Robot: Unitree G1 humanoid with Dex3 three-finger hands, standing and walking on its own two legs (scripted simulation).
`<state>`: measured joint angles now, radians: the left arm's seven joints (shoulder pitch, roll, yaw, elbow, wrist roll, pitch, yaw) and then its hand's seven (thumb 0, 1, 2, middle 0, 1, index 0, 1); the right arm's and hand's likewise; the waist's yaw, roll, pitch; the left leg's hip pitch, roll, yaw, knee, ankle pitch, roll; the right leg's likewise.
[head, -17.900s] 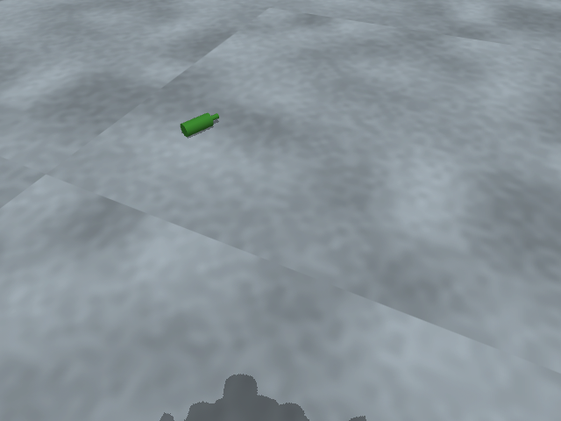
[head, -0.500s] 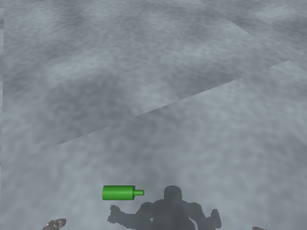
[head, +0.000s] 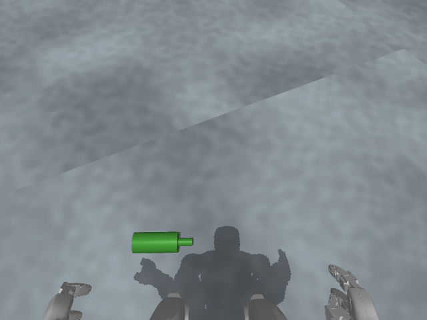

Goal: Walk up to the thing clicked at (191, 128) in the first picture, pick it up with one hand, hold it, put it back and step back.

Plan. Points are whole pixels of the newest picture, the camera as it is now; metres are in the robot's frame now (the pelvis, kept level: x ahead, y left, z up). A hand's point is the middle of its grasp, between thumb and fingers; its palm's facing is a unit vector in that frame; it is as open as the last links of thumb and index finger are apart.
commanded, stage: rise first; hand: left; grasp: from above
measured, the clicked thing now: (163, 242) +0.43 +0.20 -0.66
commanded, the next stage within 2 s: none
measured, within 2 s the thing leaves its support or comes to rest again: neither
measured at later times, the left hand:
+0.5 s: hand (101, 303) +0.18 +0.27 -0.27, palm faces -0.38 -0.67 -0.64, open 14.1 cm
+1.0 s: hand (117, 266) +0.30 +0.30 -0.43, palm faces -0.47 -0.24 -0.85, open 14.0 cm
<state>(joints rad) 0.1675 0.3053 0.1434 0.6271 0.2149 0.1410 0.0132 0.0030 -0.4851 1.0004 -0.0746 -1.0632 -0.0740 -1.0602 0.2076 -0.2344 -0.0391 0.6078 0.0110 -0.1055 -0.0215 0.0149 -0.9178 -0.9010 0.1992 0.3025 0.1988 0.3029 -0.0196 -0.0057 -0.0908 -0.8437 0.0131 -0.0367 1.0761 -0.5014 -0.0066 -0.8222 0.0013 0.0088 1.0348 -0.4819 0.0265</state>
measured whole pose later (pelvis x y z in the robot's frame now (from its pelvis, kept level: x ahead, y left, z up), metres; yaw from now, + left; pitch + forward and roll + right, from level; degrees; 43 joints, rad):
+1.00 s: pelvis -0.09 -0.01 -0.30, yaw -3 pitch +32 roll -5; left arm -0.58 0.65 0.15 1.05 0.96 -0.27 0.15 0.00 -0.54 1.01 -0.11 -1.04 -0.11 -1.04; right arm 0.14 -0.28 -0.04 0.73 -0.04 -0.09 0.07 0.01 -0.93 -0.90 0.20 0.30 0.20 0.30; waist -0.08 0.01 -0.12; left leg -2.08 -0.01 -0.11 2.18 -0.66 -0.03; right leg -2.05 0.02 -0.03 2.12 -0.64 0.03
